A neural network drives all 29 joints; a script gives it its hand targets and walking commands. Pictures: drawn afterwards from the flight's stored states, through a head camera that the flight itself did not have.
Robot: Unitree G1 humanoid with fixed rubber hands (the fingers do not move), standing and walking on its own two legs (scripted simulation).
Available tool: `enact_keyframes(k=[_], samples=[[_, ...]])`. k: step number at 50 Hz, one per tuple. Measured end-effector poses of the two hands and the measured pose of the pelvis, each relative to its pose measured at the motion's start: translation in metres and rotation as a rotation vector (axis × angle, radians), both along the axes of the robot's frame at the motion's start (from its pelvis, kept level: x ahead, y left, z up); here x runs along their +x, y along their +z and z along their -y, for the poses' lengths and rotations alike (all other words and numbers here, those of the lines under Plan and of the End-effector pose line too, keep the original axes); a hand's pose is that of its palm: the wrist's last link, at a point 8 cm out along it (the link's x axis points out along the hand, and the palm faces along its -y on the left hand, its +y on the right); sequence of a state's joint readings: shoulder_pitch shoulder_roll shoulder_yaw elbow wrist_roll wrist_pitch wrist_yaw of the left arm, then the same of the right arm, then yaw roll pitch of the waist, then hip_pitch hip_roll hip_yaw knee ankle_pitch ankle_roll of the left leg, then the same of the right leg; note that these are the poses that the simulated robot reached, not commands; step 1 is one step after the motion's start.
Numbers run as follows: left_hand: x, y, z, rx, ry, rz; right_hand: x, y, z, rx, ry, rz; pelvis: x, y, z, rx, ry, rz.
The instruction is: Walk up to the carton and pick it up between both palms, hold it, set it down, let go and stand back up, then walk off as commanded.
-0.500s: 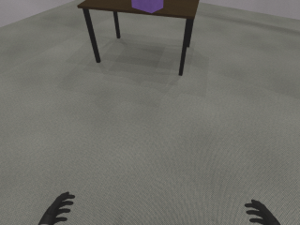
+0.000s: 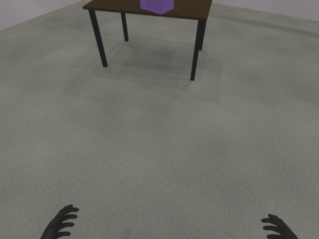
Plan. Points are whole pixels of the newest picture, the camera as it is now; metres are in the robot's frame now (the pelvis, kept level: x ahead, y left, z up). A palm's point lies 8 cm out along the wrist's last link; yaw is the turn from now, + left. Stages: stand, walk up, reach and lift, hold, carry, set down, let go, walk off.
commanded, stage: stand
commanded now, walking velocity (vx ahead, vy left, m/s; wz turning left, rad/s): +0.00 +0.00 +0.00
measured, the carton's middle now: out of the picture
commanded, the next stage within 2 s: walk up in 0.16 s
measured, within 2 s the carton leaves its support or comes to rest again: neither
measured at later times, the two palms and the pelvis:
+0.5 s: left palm out of the picture +0.13 +0.31 -0.06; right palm out of the picture +0.14 -0.30 -0.06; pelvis +0.01 +0.00 +0.01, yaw -1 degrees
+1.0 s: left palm (34, 180) +0.29 +0.39 -0.05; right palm (281, 215) +0.19 -0.26 -0.02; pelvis +0.16 +0.08 +0.03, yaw -2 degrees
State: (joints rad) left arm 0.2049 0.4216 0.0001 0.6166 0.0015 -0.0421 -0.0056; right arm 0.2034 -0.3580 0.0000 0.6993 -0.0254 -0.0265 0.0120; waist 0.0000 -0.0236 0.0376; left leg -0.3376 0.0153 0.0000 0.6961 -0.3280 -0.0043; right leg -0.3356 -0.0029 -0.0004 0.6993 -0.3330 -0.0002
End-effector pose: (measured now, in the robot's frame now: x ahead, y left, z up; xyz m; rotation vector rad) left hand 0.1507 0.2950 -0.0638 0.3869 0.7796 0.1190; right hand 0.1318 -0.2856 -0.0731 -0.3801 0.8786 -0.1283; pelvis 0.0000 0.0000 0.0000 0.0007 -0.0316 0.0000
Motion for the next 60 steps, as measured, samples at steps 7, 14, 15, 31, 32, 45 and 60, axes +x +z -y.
enact_keyframes(k=[7,14,15,31,32,45,60], samples=[[-0.003,0.000,0.001,0.003,0.000,-0.009,-0.002,-0.001,0.002,0.003,-0.001,-0.003,-0.001,0.000,0.002,0.003,0.000,0.001],[-0.003,0.001,0.001,0.008,0.004,-0.012,-0.004,-0.004,0.004,0.004,-0.005,-0.018,0.000,0.001,0.003,0.004,0.001,0.000],[-0.003,0.000,0.001,0.008,0.003,-0.012,-0.004,-0.004,0.004,0.003,-0.005,-0.020,0.000,0.001,0.003,0.004,0.001,0.000],[-0.034,0.017,-0.071,0.094,-0.005,-0.152,0.027,0.027,0.010,-0.067,0.051,-0.032,0.032,0.013,-0.028,0.008,-0.003,-0.028],[-0.036,0.017,-0.081,0.100,0.004,-0.168,0.033,0.027,0.005,-0.074,0.060,-0.031,0.035,0.012,-0.035,-0.002,0.002,-0.024],[0.097,0.022,-0.112,0.019,-0.080,-0.067,0.044,0.053,-0.033,-0.135,-0.046,-0.074,0.117,0.028,-0.084,-0.069,-0.037,-0.019],[0.257,-0.013,-0.062,-0.004,-0.069,-0.127,0.163,0.000,-0.006,-0.090,-0.065,-0.218,0.271,-0.002,-0.055,-0.005,-0.041,-0.063]])
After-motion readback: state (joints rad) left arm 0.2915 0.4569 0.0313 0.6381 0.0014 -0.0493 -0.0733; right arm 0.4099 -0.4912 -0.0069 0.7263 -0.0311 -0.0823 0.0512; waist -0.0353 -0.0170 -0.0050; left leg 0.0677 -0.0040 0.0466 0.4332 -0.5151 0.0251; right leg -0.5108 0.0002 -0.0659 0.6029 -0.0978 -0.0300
